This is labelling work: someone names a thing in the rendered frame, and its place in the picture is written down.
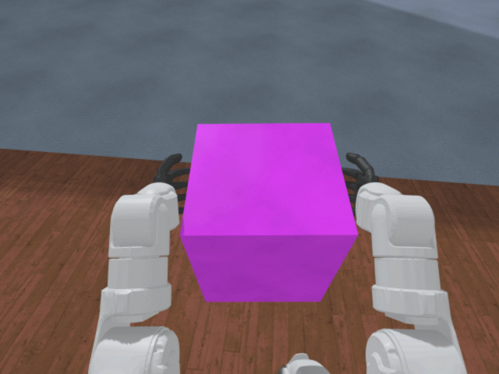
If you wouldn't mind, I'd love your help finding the robot left upper arm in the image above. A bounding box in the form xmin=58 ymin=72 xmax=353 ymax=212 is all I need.
xmin=90 ymin=326 xmax=180 ymax=374

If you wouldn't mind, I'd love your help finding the left robot forearm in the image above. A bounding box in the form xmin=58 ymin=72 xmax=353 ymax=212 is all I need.
xmin=88 ymin=182 xmax=179 ymax=374

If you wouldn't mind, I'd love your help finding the robot left hand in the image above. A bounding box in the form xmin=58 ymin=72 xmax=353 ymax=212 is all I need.
xmin=153 ymin=153 xmax=190 ymax=214

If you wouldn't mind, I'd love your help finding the right robot shin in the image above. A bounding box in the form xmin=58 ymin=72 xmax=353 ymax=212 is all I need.
xmin=288 ymin=353 xmax=309 ymax=364

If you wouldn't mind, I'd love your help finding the robot right hand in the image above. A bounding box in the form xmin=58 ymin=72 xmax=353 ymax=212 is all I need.
xmin=342 ymin=153 xmax=379 ymax=216

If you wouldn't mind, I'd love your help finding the carton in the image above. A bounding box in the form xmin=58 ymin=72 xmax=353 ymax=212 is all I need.
xmin=180 ymin=123 xmax=358 ymax=302

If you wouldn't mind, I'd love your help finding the robot right upper arm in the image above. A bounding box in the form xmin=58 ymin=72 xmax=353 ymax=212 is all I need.
xmin=366 ymin=329 xmax=466 ymax=374

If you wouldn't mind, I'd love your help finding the right robot forearm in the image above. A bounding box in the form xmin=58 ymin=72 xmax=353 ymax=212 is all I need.
xmin=356 ymin=182 xmax=467 ymax=374

